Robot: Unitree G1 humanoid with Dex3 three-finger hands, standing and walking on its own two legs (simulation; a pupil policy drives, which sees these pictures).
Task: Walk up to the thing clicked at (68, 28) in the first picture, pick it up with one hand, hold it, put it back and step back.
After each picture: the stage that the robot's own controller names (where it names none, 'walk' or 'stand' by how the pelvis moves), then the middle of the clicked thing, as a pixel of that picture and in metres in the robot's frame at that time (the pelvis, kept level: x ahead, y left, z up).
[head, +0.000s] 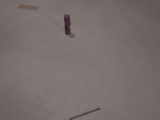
stand; (67, 25) +1.53 +0.14 -0.65
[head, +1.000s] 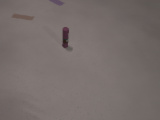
walk; (65, 37) +1.40 +0.10 -0.64
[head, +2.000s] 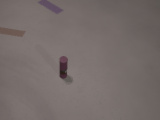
walk; (63, 68) +0.85 +0.10 -0.64
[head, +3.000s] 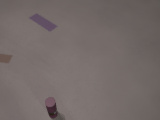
walk; (51, 108) +0.47 +0.18 -0.64
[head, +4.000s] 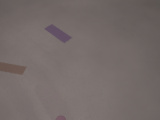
stand; out of the picture +0.38 +0.15 -0.65
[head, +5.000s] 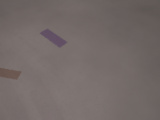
stand; out of the picture +0.36 +0.16 -0.66
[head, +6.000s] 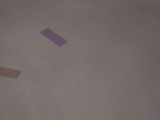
stand; out of the picture +0.36 +0.17 -0.66
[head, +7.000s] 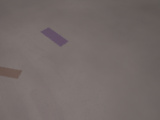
stand; out of the picture +0.35 +0.17 -0.66
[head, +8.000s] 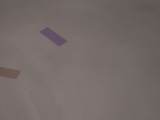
stand; out of the picture +0.34 +0.17 -0.66
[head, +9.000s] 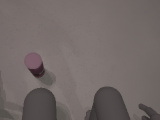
go down; (36, 67) +0.42 +0.17 -0.36
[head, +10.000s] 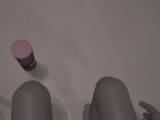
go down; (25, 58) +0.43 +0.19 -0.27
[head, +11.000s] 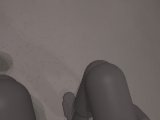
close in; out of the picture +0.43 +0.23 -0.17
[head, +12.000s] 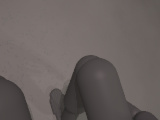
close; out of the picture +0.43 +0.25 -0.16
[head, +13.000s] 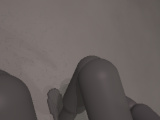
lift; out of the picture +0.40 +0.24 -0.16
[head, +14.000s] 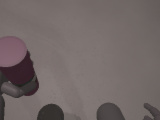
lift; (21, 73) +0.33 +0.18 +0.04
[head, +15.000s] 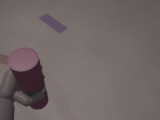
hold; (32, 84) +0.31 +0.16 +0.06
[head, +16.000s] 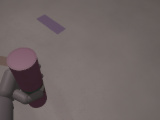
hold; (31, 82) +0.31 +0.17 +0.05
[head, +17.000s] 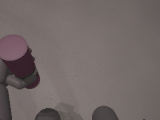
crouch; (23, 67) +0.37 +0.18 -0.02
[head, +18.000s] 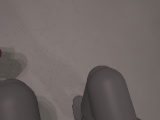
lower; out of the picture +0.45 +0.24 -0.10
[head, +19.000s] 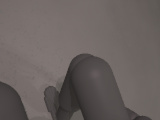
lower; out of the picture +0.44 +0.26 -0.17
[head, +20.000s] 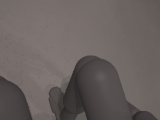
lower; out of the picture +0.43 +0.27 -0.17
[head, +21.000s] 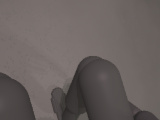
lower; out of the picture +0.41 +0.26 -0.16
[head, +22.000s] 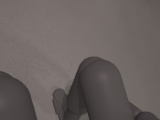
lower; out of the picture +0.41 +0.26 -0.16
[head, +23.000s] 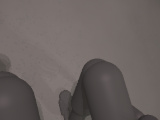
open; out of the picture +0.41 +0.24 -0.17
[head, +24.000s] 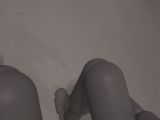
stand; out of the picture +0.40 +0.25 -0.17
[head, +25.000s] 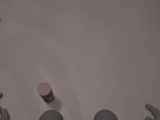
stand; (46, 94) +0.38 +0.17 -0.48
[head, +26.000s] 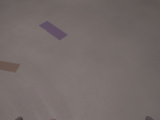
stand; out of the picture +0.35 +0.16 -0.60
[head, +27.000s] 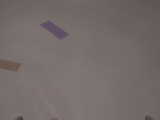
stand; out of the picture +0.35 +0.16 -0.60
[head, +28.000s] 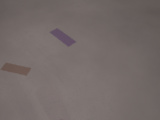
stand; out of the picture +0.38 +0.14 -0.65
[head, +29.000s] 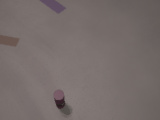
walk; (59, 100) +0.43 +0.11 -0.64
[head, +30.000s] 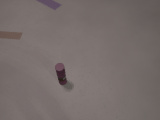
walk; (61, 74) +0.69 +0.18 -0.62
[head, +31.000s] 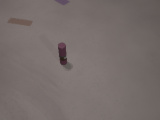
stand; (62, 54) +0.98 +0.19 -0.63
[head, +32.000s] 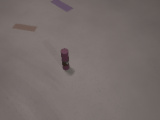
stand; (65, 59) +0.98 +0.16 -0.66
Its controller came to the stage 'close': yes
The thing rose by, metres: 0.68
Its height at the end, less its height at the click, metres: +0.00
